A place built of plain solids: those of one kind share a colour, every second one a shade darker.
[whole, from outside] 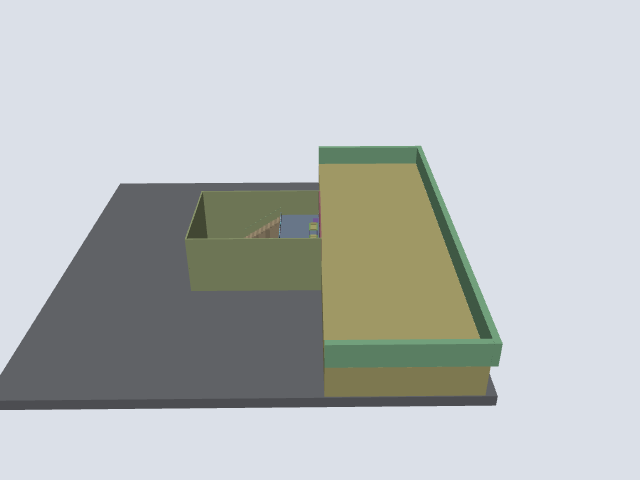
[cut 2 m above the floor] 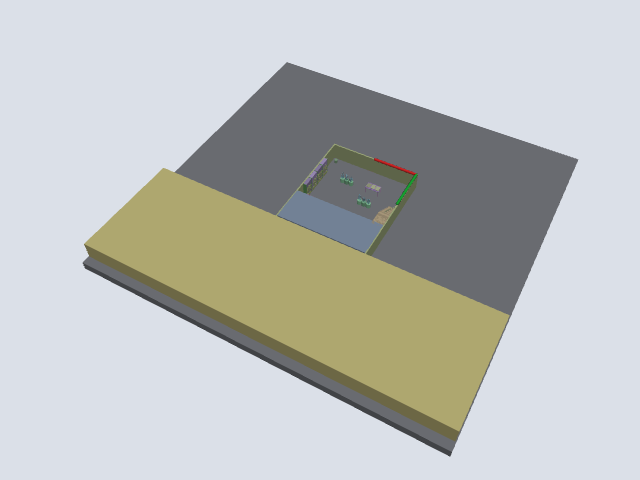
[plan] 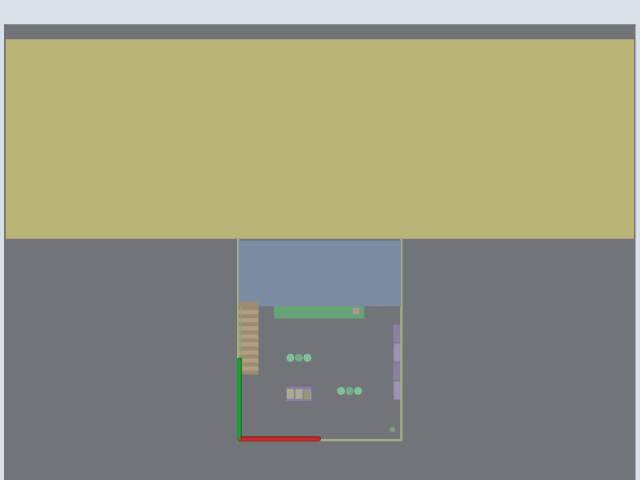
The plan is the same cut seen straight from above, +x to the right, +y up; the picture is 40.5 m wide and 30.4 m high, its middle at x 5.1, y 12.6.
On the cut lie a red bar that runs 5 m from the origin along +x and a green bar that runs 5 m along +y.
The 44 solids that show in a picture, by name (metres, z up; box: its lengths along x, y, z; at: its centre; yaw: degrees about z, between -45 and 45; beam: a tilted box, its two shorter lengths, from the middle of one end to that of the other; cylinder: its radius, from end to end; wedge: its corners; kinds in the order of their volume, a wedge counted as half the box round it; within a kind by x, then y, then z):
{
 "street_ground_1": {"box": [39.8, 12.65, 3.02], "at": [5.09, 19.0, 1.46]},
 "upper_1": {"box": [10.28, 4.17, 3.02], "at": [5.09, 10.48, 1.46]},
 "street_hedge_1": {"box": [0.6, 12.65, 2.2], "at": [-14.51, 19.0, 4.07]},
 "street_hedge_2": {"box": [39.8, 0.6, 2.2], "at": [5.09, 25.62, 4.07]},
 "street_hedge_3": {"box": [0.6, 12.65, 2.2], "at": [24.69, 19.0, 4.07]},
 "wall_1": {"box": [0.15, 12.82, 5.91], "at": [-0.07, 6.26, 2.9]},
 "wall_2": {"box": [5.07, 0.15, 5.91], "at": [2.38, -0.07, 2.9]},
 "wall_3": {"box": [1.5, 0.15, 5.91], "at": [5.37, -0.07, 2.9]},
 "wall_4": {"box": [4.51, 0.15, 5.91], "at": [8.07, -0.07, 2.9]},
 "wall_5": {"box": [0.15, 12.82, 5.91], "at": [10.26, 6.26, 2.9]},
 "stair_step_1": {"box": [1.26, 0.51, 0.21], "at": [0.58, 4.34, 0.06]},
 "stair_step_2": {"box": [1.26, 0.51, 0.38], "at": [0.58, 4.59, 0.14]},
 "stair_step_3": {"box": [1.26, 0.51, 0.55], "at": [0.58, 4.84, 0.22]},
 "stair_step_4": {"box": [1.26, 0.51, 0.71], "at": [0.58, 5.1, 0.3]},
 "stair_step_5": {"box": [1.26, 0.51, 0.88], "at": [0.58, 5.35, 0.39]},
 "stair_step_6": {"box": [1.26, 0.51, 1.04], "at": [0.58, 5.61, 0.47]},
 "stair_step_7": {"box": [1.26, 0.51, 1.21], "at": [0.58, 5.86, 0.55]},
 "stair_step_8": {"box": [1.26, 0.51, 1.37], "at": [0.58, 6.11, 0.64]},
 "stair_step_9": {"box": [1.26, 0.51, 1.53], "at": [0.58, 6.37, 0.72]},
 "stair_step_10": {"box": [1.26, 0.51, 1.7], "at": [0.58, 6.62, 0.8]},
 "stair_step_11": {"box": [1.26, 0.51, 1.86], "at": [0.58, 6.88, 0.88]},
 "stair_step_12": {"box": [1.26, 0.51, 2.03], "at": [0.58, 7.13, 0.96]},
 "stair_step_13": {"box": [1.26, 0.51, 2.19], "at": [0.58, 7.38, 1.05]},
 "stair_step_14": {"box": [1.26, 0.51, 2.36], "at": [0.58, 7.64, 1.13]},
 "stair_step_15": {"box": [1.26, 0.51, 2.52], "at": [0.58, 7.89, 1.21]},
 "stair_step_16": {"box": [1.26, 0.51, 2.69], "at": [0.58, 8.15, 1.29]},
 "stair_step_17": {"box": [1.26, 0.55, 2.85], "at": [0.58, 8.42, 1.38]},
 "shelves_body_1": {"box": [0.4, 1.16, 2.1], "at": [9.98, 3.07, 1.0]},
 "shelves_body_2": {"box": [0.4, 1.16, 2.1], "at": [9.98, 4.27, 1.0]},
 "shelves_body_3": {"box": [0.4, 1.16, 2.1], "at": [9.98, 5.47, 1.0]},
 "shelves_body_4": {"box": [0.4, 1.16, 2.1], "at": [9.98, 6.67, 1.0]},
 "window_wall_1": {"box": [8.28, 0.15, 2.89], "at": [6.04, 12.6, 4.42]},
 "bin_1": {"cylinder": 0.25, "from": [3.23, 5.14, 0.0], "to": [3.23, 5.14, 0.55]},
 "bin_2": {"cylinder": 0.25, "from": [3.77, 5.14, 0.0], "to": [3.77, 5.14, 0.55]},
 "bin_3": {"cylinder": 0.25, "from": [4.3, 5.14, 0.0], "to": [4.3, 5.14, 0.55]},
 "bin_4": {"cylinder": 0.25, "from": [6.43, 3.04, 0.0], "to": [6.43, 3.04, 0.55]},
 "bin_5": {"cylinder": 0.25, "from": [6.97, 3.04, 0.0], "to": [6.97, 3.04, 0.55]},
 "bin_6": {"cylinder": 0.25, "from": [7.51, 3.04, 0.0], "to": [7.51, 3.04, 0.55]},
 "stair_wall_rail_1": {"wedge": [[0.04, 4.08, 1.07], [0.04, 4.08, 1.12], [0.04, 8.4, 3.88], [0.04, 8.4, 3.92], [0.07, 4.08, 1.07], [0.07, 4.08, 1.12], [0.07, 8.4, 3.88], [0.07, 8.4, 3.92]]},
 "counter_top_1": {"box": [5.72, 0.78, 0.04], "at": [5.04, 8.02, 1.02]},
 "top_1": {"box": [1.6, 0.9, 0.04], "at": [3.77, 2.85, 0.74]},
 "kite_1": {"box": [0.44, 0.62, 0.022], "at": [3.23, 2.86, 0.82]},
 "kite_2": {"box": [0.44, 0.62, 0.022], "at": [3.77, 2.84, 0.82]},
 "kite_3": {"box": [0.44, 0.62, 0.022], "at": [4.29, 2.85, 0.79]}
}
